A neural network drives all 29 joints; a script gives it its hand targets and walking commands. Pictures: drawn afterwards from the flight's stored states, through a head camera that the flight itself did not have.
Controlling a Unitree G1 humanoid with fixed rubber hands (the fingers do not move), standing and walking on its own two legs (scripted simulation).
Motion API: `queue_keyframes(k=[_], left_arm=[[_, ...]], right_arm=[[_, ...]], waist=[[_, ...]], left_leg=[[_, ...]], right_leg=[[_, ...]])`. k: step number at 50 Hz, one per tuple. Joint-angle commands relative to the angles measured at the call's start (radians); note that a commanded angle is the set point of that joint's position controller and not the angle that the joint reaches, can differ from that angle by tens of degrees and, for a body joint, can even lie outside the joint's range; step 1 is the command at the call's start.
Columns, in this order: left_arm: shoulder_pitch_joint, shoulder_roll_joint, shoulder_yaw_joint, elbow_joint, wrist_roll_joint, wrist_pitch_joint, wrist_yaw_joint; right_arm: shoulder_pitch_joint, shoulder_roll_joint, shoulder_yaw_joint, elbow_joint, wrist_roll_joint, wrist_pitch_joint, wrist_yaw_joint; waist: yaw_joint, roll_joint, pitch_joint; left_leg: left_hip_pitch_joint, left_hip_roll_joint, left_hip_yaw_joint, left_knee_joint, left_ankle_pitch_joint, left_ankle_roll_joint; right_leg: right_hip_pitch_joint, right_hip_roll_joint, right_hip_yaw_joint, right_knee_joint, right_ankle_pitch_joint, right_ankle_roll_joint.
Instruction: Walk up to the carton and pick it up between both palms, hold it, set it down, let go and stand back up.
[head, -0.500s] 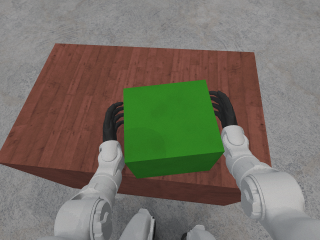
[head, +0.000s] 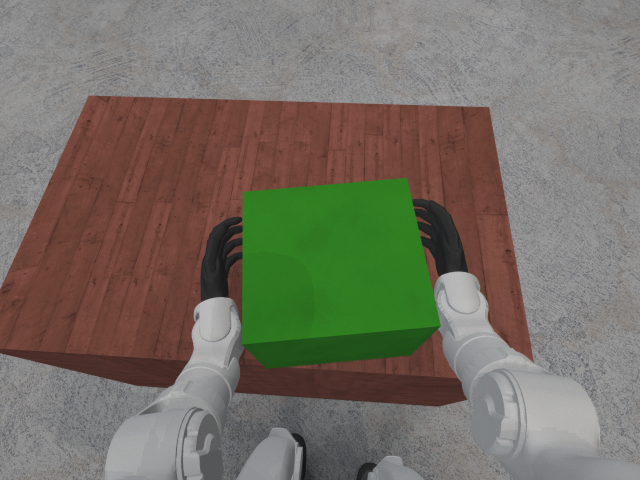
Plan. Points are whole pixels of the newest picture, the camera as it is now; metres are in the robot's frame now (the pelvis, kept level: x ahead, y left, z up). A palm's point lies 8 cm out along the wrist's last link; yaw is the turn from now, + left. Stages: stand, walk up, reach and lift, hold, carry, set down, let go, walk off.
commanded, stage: reach and lift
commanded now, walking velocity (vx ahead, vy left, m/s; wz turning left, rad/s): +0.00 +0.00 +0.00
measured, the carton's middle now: (332, 279) +0.38 +0.03 -0.07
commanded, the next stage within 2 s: none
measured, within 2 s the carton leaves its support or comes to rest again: leaves its support in 0.64 s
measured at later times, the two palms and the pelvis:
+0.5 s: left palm (218, 291) +0.34 +0.18 -0.04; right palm (449, 263) +0.40 -0.12 -0.03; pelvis +0.01 -0.01 +0.01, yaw +1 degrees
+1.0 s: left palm (216, 271) +0.34 +0.17 +0.01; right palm (473, 252) +0.39 -0.13 +0.03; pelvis +0.00 -0.01 +0.02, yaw +1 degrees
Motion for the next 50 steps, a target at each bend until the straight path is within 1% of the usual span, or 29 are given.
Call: queue_keyframes(k=[1, 2, 4, 7, 9, 10, 12, 14, 15, 18, 19, 20, 21, 23, 24, 29, 30, 32, 34, 35, 38, 39, 40, 42, 44, 47, 48, 49, 50], left_arm=[[-0.408, -0.623, -0.302, -0.078, 0.134, -0.068, -0.128], [-0.419, -0.620, -0.310, -0.097, 0.130, -0.076, -0.127], [-0.433, -0.631, -0.334, -0.109, 0.113, -0.087, -0.125], [-0.406, -0.647, -0.333, -0.097, 0.121, -0.091, -0.137], [-0.391, -0.645, -0.342, -0.109, 0.118, -0.102, -0.136], [-0.392, -0.637, -0.338, -0.093, 0.120, -0.105, -0.138], [-0.384, -0.652, -0.343, -0.106, 0.122, -0.111, -0.145], [-0.413, -0.642, -0.341, -0.116, 0.118, -0.124, -0.154], [-0.414, -0.641, -0.327, -0.097, 0.132, -0.124, -0.159], [-0.402, -0.668, -0.330, -0.101, 0.129, -0.122, -0.159], [-0.379, -0.680, -0.335, -0.111, 0.135, -0.124, -0.156], [-0.407, -0.671, -0.326, -0.110, 0.135, -0.124, -0.161], [-0.426, -0.659, -0.328, -0.120, 0.134, -0.120, -0.156], [-0.420, -0.653, -0.313, -0.141, 0.147, -0.119, -0.156], [-0.446, -0.657, -0.333, -0.141, 0.143, -0.119, -0.153], [-0.465, -0.667, -0.363, -0.147, 0.122, -0.112, -0.143], [-0.468, -0.683, -0.373, -0.163, 0.123, -0.109, -0.138], [-0.509, -0.672, -0.389, -0.179, 0.111, -0.105, -0.142], [-0.512, -0.682, -0.395, -0.163, 0.102, -0.097, -0.136], [-0.503, -0.683, -0.404, -0.166, 0.098, -0.095, -0.136], [-0.528, -0.660, -0.401, -0.156, 0.085, -0.081, -0.138], [-0.539, -0.657, -0.391, -0.150, 0.077, -0.077, -0.140], [-0.547, -0.650, -0.395, -0.161, 0.079, -0.071, -0.140], [-0.562, -0.652, -0.412, -0.153, 0.063, -0.054, -0.143], [-0.578, -0.638, -0.422, -0.154, 0.035, -0.037, -0.150], [-0.593, -0.645, -0.476, -0.193, -0.004, -0.011, -0.150], [-0.590, -0.638, -0.474, -0.185, -0.007, -0.002, -0.156], [-0.590, -0.646, -0.485, -0.188, -0.019, 0.007, -0.163], [-0.607, -0.653, -0.502, -0.210, -0.029, 0.009, -0.166]], right_arm=[[-0.352, 0.632, 0.248, -0.047, -0.129, -0.081, 0.128], [-0.339, 0.640, 0.251, -0.054, -0.140, -0.086, 0.125], [-0.345, 0.633, 0.281, -0.068, -0.119, -0.100, 0.125], [-0.325, 0.629, 0.290, -0.050, -0.119, -0.108, 0.114], [-0.311, 0.638, 0.318, -0.067, -0.108, -0.121, 0.108], [-0.309, 0.636, 0.313, -0.060, -0.105, -0.125, 0.108], [-0.300, 0.631, 0.312, -0.056, -0.103, -0.135, 0.103], [-0.312, 0.648, 0.334, -0.062, -0.100, -0.150, 0.096], [-0.317, 0.650, 0.320, -0.066, -0.112, -0.153, 0.094], [-0.330, 0.663, 0.344, -0.083, -0.106, -0.165, 0.093], [-0.314, 0.672, 0.359, -0.099, -0.106, -0.166, 0.097], [-0.317, 0.652, 0.345, -0.098, -0.116, -0.166, 0.093], [-0.320, 0.650, 0.336, -0.084, -0.111, -0.161, 0.093], [-0.295, 0.664, 0.338, -0.092, -0.124, -0.161, 0.091], [-0.314, 0.659, 0.327, -0.100, -0.125, -0.169, 0.093], [-0.349, 0.649, 0.344, -0.121, -0.115, -0.171, 0.100], [-0.343, 0.671, 0.355, -0.119, -0.119, -0.166, 0.101], [-0.343, 0.666, 0.359, -0.146, -0.113, -0.156, 0.099], [-0.353, 0.678, 0.382, -0.141, -0.096, -0.142, 0.103], [-0.359, 0.677, 0.393, -0.172, -0.087, -0.137, 0.102], [-0.358, 0.694, 0.407, -0.191, -0.071, -0.096, 0.104], [-0.366, 0.685, 0.418, -0.198, -0.066, -0.080, 0.102], [-0.375, 0.695, 0.430, -0.214, -0.059, -0.066, 0.102], [-0.392, 0.698, 0.437, -0.243, -0.040, -0.039, 0.098], [-0.403, 0.701, 0.472, -0.266, -0.003, -0.006, 0.095], [-0.400, 0.719, 0.507, -0.331, 0.027, 0.036, 0.088], [-0.402, 0.723, 0.539, -0.344, 0.042, 0.059, 0.082], [-0.402, 0.734, 0.541, -0.355, 0.052, 0.078, 0.077], [-0.401, 0.754, 0.557, -0.383, 0.061, 0.095, 0.075]], waist=[[-0.008, -0.026, -0.608], [-0.023, -0.028, -0.610], [-0.016, 0.004, -0.617], [-0.028, -0.016, -0.586], [-0.020, -0.013, -0.586], [-0.035, -0.009, -0.575], [-0.031, 0.009, -0.577], [-0.030, -0.016, -0.597], [-0.042, -0.028, -0.591], [-0.029, -0.017, -0.624], [-0.019, -0.012, -0.644], [-0.038, -0.028, -0.641], [-0.026, -0.016, -0.633], [-0.028, -0.028, -0.646], [-0.043, -0.014, -0.648], [-0.036, -0.007, -0.670], [-0.028, -0.004, -0.683], [-0.048, -0.005, -0.688], [-0.032, -0.002, -0.682], [-0.038, 0.007, -0.682], [-0.026, -0.012, -0.637], [-0.035, -0.033, -0.609], [-0.022, -0.022, -0.598], [-0.031, -0.029, -0.596], [-0.019, 0.000, -0.549], [-0.040, -0.007, -0.569], [-0.032, -0.004, -0.557], [-0.049, 0.002, -0.556], [-0.042, 0.000, -0.556]], left_leg=[[0.547, -0.007, 0.038, -0.002, 0.479, -0.044], [0.549, -0.006, 0.041, -0.001, 0.486, -0.046], [0.585, -0.005, 0.033, -0.006, 0.532, -0.057], [0.582, -0.007, 0.025, 0.001, 0.548, -0.048], [0.604, -0.007, 0.034, 0.003, 0.580, -0.055], [0.603, -0.007, 0.026, -0.004, 0.576, -0.053], [0.607, -0.003, 0.024, -0.005, 0.588, -0.058], [0.594, -0.007, 0.026, -0.001, 0.608, -0.052], [0.590, -0.007, 0.031, -0.011, 0.594, -0.044], [0.583, -0.006, 0.028, -0.005, 0.611, -0.050], [0.600, -0.007, 0.024, -0.002, 0.639, -0.050], [0.597, -0.002, 0.016, -0.010, 0.622, -0.049], [0.590, -0.005, 0.020, -0.017, 0.588, -0.047], [0.551, -0.007, 0.022, -0.029, 0.538, -0.044], [0.576, -0.008, 0.020, -0.041, 0.543, -0.042], [0.609, -0.003, 0.010, -0.040, 0.551, -0.048], [0.606, -0.007, 0.018, -0.039, 0.548, -0.048], [0.611, -0.006, 0.016, -0.057, 0.511, -0.042], [0.603, -0.008, 0.020, -0.057, 0.499, -0.041], [0.599, -0.009, 0.014, -0.062, 0.480, -0.038], [0.573, -0.013, 0.017, -0.088, 0.405, -0.026], [0.557, -0.013, 0.016, -0.099, 0.359, -0.019], [0.545, -0.019, 0.018, -0.103, 0.358, -0.021], [0.560, -0.017, 0.014, -0.122, 0.347, -0.014], [0.556, -0.018, 0.018, -0.131, 0.313, -0.009], [0.609, -0.020, 0.006, -0.144, 0.360, -0.018], [0.608, -0.017, 0.000, -0.140, 0.364, -0.017], [0.614, -0.019, 0.007, -0.150, 0.347, -0.017], [0.631, -0.020, 0.006, -0.154, 0.350, -0.022]], right_leg=[[0.234, -0.015, -0.021, -0.084, 0.422, 0.045], [0.250, -0.011, -0.034, -0.089, 0.446, 0.050], [0.245, -0.009, -0.039, -0.084, 0.455, 0.049], [0.247, -0.015, -0.028, -0.098, 0.496, 0.054], [0.259, -0.010, -0.034, -0.092, 0.530, 0.059], [0.262, -0.004, -0.032, -0.107, 0.520, 0.057], [0.282, -0.018, -0.026, -0.107, 0.564, 0.057], [0.322, -0.019, -0.016, -0.092, 0.634, 0.072], [0.333, -0.014, -0.025, -0.105, 0.631, 0.079], [0.371, -0.011, -0.025, -0.091, 0.676, 0.075], [0.353, -0.001, -0.024, -0.092, 0.664, 0.072], [0.353, -0.007, -0.017, -0.104, 0.651, 0.075], [0.358, -0.005, -0.018, -0.107, 0.631, 0.070], [0.406, -0.014, -0.010, -0.100, 0.647, 0.077], [0.408, -0.006, -0.027, -0.107, 0.636, 0.073], [0.361, -0.002, -0.032, -0.124, 0.593, 0.061], [0.364, -0.001, -0.029, -0.127, 0.574, 0.059], [0.398, -0.007, -0.031, -0.140, 0.561, 0.059], [0.384, -0.009, -0.022, -0.134, 0.547, 0.062], [0.405, -0.012, -0.015, -0.139, 0.546, 0.062], [0.395, -0.008, -0.004, -0.154, 0.459, 0.063], [0.407, -0.025, -0.001, -0.166, 0.426, 0.071], [0.421, -0.020, 0.007, -0.158, 0.422, 0.071], [0.432, -0.018, 0.006, -0.173, 0.402, 0.067], [0.421, -0.041, 0.026, -0.190, 0.357, 0.070], [0.430, -0.029, 0.018, -0.215, 0.364, 0.064], [0.440, -0.040, 0.036, -0.203, 0.394, 0.068], [0.455, -0.040, 0.033, -0.211, 0.392, 0.074], [0.466, -0.036, 0.032, -0.220, 0.402, 0.078]])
